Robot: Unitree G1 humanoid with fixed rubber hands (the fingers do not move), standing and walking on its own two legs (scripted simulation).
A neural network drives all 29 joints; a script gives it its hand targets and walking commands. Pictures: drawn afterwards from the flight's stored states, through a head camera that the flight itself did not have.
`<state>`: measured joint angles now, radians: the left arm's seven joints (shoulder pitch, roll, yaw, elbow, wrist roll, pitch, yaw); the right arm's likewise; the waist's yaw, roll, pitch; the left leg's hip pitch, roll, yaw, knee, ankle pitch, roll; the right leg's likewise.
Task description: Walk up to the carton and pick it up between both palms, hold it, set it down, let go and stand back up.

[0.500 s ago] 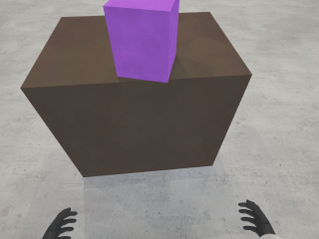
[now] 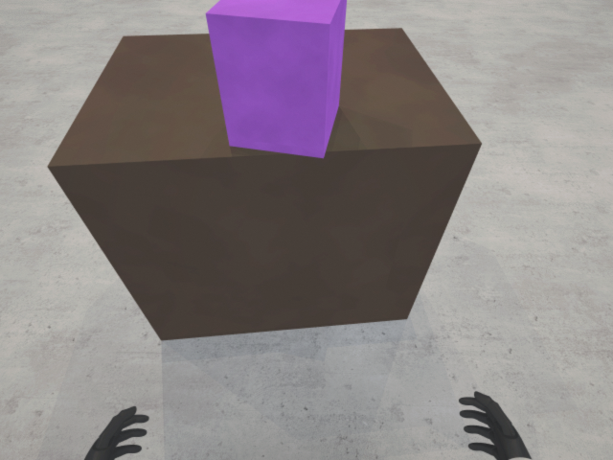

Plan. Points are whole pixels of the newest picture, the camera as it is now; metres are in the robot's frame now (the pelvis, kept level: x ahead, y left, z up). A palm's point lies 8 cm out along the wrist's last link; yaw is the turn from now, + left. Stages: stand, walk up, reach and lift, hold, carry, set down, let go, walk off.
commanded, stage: stand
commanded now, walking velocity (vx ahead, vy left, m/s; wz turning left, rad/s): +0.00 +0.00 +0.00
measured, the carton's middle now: (285, 68) +0.78 +0.08 +0.14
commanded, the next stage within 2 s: walk up in 0.40 s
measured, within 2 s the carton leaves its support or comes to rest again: neither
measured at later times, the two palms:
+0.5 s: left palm out of the picture +0.12 +0.29 -0.09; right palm out of the picture +0.15 -0.24 -0.07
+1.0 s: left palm out of the picture +0.11 +0.42 -0.08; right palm out of the picture +0.15 -0.21 -0.07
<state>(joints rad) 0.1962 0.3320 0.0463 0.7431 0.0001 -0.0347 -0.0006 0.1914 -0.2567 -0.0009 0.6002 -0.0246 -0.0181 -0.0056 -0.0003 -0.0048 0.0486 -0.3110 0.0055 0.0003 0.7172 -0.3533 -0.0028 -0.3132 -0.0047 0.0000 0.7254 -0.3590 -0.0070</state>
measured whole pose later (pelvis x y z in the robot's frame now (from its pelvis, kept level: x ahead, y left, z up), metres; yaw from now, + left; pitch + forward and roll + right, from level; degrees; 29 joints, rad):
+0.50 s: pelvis -0.01 +0.00 +0.00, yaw +0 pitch -4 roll +0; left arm 0.20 0.33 0.04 0.76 0.00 -0.03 0.00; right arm 0.19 -0.26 0.00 0.60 -0.02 -0.02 -0.01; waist 0.00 0.00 0.06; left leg -0.31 0.01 0.00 0.72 -0.34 0.00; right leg -0.31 0.00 0.00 0.71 -0.34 -0.01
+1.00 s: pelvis +0.05 +0.09 +0.00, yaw +4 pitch -4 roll -2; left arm 0.32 0.44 0.11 0.76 0.00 -0.07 -0.04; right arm 0.41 -0.39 -0.04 0.60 -0.02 -0.07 0.03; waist 0.01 0.00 0.04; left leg -0.35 -0.02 0.00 0.76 -0.34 0.05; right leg -0.40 -0.04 0.00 1.12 -0.41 -0.02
